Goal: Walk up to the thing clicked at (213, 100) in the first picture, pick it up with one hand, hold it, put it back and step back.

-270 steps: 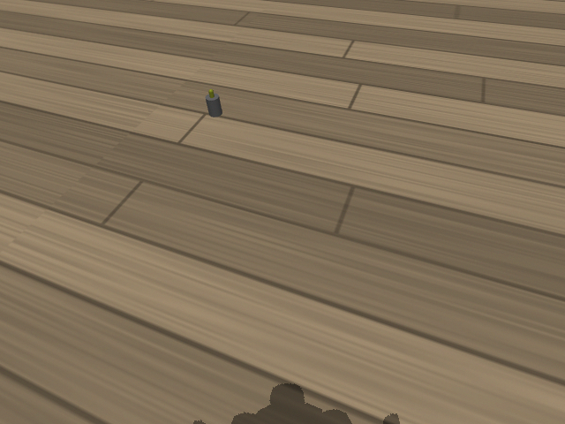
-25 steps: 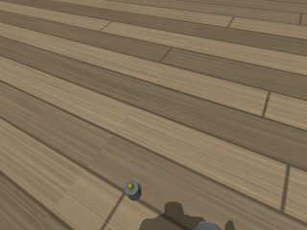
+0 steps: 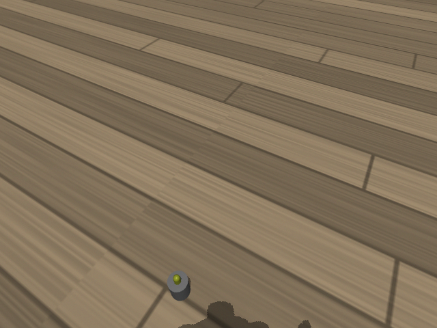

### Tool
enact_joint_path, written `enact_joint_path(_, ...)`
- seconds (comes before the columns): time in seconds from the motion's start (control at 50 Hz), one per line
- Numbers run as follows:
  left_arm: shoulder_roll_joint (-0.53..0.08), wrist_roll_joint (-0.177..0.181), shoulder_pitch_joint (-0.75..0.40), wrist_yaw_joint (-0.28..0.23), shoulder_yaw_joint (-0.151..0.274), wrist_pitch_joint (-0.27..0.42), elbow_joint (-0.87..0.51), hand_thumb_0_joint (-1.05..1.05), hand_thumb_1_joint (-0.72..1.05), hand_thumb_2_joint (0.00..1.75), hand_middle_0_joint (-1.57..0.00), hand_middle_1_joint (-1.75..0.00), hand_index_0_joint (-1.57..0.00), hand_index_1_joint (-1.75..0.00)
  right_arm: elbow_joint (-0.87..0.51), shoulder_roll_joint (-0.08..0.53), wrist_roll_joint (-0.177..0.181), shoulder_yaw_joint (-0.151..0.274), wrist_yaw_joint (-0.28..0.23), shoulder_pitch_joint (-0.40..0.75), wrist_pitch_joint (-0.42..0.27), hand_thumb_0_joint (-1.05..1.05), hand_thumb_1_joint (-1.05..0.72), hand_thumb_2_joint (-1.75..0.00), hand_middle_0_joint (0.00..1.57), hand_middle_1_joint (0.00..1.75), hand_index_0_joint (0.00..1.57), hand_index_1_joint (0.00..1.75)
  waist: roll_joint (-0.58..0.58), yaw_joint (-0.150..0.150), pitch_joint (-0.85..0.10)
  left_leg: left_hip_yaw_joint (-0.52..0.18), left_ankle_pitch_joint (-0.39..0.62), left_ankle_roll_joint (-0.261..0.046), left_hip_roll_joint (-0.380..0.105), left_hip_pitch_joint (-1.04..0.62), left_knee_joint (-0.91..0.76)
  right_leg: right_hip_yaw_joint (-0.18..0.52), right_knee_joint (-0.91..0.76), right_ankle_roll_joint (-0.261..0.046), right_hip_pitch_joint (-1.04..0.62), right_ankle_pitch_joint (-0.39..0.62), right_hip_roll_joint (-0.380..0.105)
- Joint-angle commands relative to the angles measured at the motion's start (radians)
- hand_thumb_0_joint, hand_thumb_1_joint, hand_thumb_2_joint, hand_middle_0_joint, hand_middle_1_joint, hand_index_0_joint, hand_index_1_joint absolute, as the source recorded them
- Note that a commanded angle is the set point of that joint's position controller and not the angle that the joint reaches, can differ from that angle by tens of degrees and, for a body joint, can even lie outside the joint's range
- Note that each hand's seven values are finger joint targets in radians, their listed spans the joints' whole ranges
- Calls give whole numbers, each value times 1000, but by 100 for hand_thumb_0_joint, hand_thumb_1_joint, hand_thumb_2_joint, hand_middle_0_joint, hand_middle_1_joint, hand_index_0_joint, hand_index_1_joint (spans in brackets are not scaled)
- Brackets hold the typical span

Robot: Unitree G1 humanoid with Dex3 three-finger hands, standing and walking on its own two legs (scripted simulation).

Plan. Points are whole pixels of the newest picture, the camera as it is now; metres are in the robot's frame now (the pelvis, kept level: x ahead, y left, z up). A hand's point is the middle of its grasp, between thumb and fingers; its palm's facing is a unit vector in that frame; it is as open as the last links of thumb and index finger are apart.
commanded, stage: walk up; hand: left
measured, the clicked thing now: (178, 284) +0.41 +0.20 -0.68
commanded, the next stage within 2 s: stand in 1.42 s
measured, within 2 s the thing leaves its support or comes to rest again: neither
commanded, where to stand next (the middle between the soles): +0.08 -0.01 m, yaw -1 degrees
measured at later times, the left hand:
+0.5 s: hand out of the picture +0.11 +0.25 -0.13, palm faces +0.00 -0.93 -0.37, open 7.3 cm
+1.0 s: hand out of the picture +0.13 +0.24 -0.13, palm faces -0.05 -0.94 -0.34, open 7.3 cm
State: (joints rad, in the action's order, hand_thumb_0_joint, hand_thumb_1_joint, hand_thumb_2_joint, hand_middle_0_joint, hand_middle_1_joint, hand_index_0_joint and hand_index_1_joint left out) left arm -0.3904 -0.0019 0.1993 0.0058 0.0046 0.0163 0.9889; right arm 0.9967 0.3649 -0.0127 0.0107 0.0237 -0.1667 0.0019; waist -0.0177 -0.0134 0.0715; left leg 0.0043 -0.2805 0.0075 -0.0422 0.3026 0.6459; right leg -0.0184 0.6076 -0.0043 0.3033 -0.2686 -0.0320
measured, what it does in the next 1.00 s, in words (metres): stands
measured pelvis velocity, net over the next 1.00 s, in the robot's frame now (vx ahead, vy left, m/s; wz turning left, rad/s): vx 0.04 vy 0.00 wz -0.02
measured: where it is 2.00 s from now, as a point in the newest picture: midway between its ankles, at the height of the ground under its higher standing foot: outside the picture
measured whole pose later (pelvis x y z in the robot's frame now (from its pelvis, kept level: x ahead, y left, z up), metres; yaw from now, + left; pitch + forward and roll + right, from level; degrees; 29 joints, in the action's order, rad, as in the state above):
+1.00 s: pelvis +0.04 +0.00 +0.02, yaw -1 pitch -3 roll +0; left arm -0.34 -0.01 0.07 0.01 0.00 0.01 1.16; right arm 1.17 0.36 -0.01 0.01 0.02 -0.11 0.00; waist 0.01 0.01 0.06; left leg 0.03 -0.18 0.02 -0.03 0.12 0.35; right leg 0.01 0.34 0.03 0.14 -0.15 -0.03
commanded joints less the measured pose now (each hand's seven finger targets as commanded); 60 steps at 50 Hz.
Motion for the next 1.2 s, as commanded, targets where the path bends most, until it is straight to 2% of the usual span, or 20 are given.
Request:
enact_joint_path(0.0, -200, 0, 8, -13, 51, 21, 5, 0, 90, 90, -20, -30, -20, -30, -61, 238, 5, 48, -10, 97, -19, 0, -90, -90, 20, 30, 20, 30, 183, -15, -30, -176, -345, -69, -106, 122, -316, 34, -114, -24, -108, -75, -13)
enact_joint_path(0.04, -208, -3, -18, -11, 46, 22, 13, 0, 90, 90, -20, -30, -20, -30, -52, 239, 6, 48, -12, 112, -12, 0, -90, -90, 20, 30, 20, 30, 152, -12, 20, -171, -382, -59, -96, 120, -319, 81, -179, -24, -42, -178, -32)
enact_joint_path(0.08, -211, -1, -50, -7, 44, 23, 24, 0, 90, 90, -20, -30, -20, -30, -34, 234, 5, 48, -12, 104, -14, 0, -90, -90, 20, 30, 20, 30, 116, -1, 23, -158, -312, -52, -80, 63, -299, 110, -217, -30, 1, -193, -46)
enact_joint_path(0.12, -206, -1, -66, -7, 40, 32, 33, 0, 90, 90, -20, -30, -20, -30, -20, 228, 7, 44, -12, 96, -21, 0, -90, -90, 20, 30, 20, 30, 84, 6, -17, -150, -198, -53, -81, 7, -282, 116, -233, -32, -21, -112, -58)
enact_joint_path(0.18, -201, 0, -77, -8, 33, 41, 56, 0, 90, 90, -20, -30, -20, -30, -4, 219, 13, 40, -14, 97, -31, 0, -90, -90, 20, 30, 20, 30, 37, 13, -82, -122, -29, -52, -75, -75, -259, 121, -230, -30, -60, 71, -81)
enact_joint_path(0.24, -196, 6, -95, -10, 29, 43, 69, 0, 90, 90, -20, -30, -20, -30, 20, 212, 17, 40, -18, 102, -32, 0, -90, -90, 20, 30, 20, 30, 8, 15, -106, -98, 124, -46, -74, -129, -254, 116, -236, -22, -81, 170, -95)
enact_joint_path(0.3, -194, 7, -101, -13, 28, 43, 85, 0, 90, 90, -20, -30, -20, -30, 33, 205, 21, 39, -19, 105, -30, 0, -90, -90, 20, 30, 20, 30, -21, 16, -150, -81, 223, -47, -76, -169, -246, 106, -240, -19, -139, 266, -107)
enact_joint_path(0.36, -190, 6, -117, -16, 30, 40, 93, 0, 90, 90, -20, -30, -20, -30, 49, 202, 22, 40, -21, 115, -25, 0, -90, -90, 20, 30, 20, 30, -34, 15, -161, -72, 261, -42, -77, -195, -257, 99, -253, -18, -156, 295, -114)
enact_joint_path(0.44, -182, 7, -134, -18, 29, 34, 102, 0, 90, 90, -20, -30, -20, -30, 72, 200, 18, 39, -22, 131, -21, 0, -90, -90, 20, 30, 20, 30, -28, 10, -157, -68, 281, -36, -81, -211, -283, 92, -271, -12, -166, 291, -113)
enact_joint_path(0.56, -178, 4, -158, -18, 32, 26, 112, 0, 90, 90, -20, -30, -20, -30, 88, 199, 11, 37, -20, 156, -21, 0, -90, -90, 20, 30, 20, 30, 8, 3, -119, -63, 251, -30, -86, -198, -332, 83, -295, -3, -174, 252, -103)
enact_joint_path(0.58, -181, 2, -168, -18, 33, 25, 113, 0, 90, 90, -20, -30, -20, -30, 94, 200, 12, 38, -21, 149, -21, 0, -90, -90, 20, 30, 20, 30, 2, 9, -120, -62, 246, -31, -87, -198, -335, 86, -299, -6, -184, 248, -105)
enact_joint_path(0.76, -174, -6, -190, -14, 35, 21, 109, 0, 90, 90, -20, -30, -20, -30, 98, 200, 7, 36, -19, 151, -23, 0, -90, -90, 20, 30, 20, 30, 34, 13, -79, -58, 115, -26, -81, -164, -371, 97, -331, -5, -167, 142, -94)
enact_joint_path(0.88, -171, -6, -193, -10, 36, 19, 108, 0, 90, 90, -20, -30, -20, -30, 101, 205, 5, 35, -20, 136, -26, 0, -90, -90, 20, 30, 20, 30, 34, 14, -94, -67, 81, -28, -83, -156, -384, 98, -322, -4, -185, 130, -87)
enact_joint_path(1.0, -165, -6, -183, -10, 36, 18, 108, 0, 90, 90, -20, -30, -20, -30, 99, 204, 4, 36, -22, 123, -28, 0, -90, -90, 20, 30, 20, 30, 26, 16, -111, -61, 118, -31, -86, -173, -376, 94, -315, -3, -191, 172, -88)
enact_joint_path(1.18, -163, -4, -169, -12, 35, 16, 115, 0, 90, 90, -20, -30, -20, -30, 98, 202, 7, 37, -22, 110, -24, 0, -90, -90, 20, 30, 20, 30, 19, 16, -84, -63, 125, -32, -84, -187, -374, 94, -322, -1, -163, 150, -85)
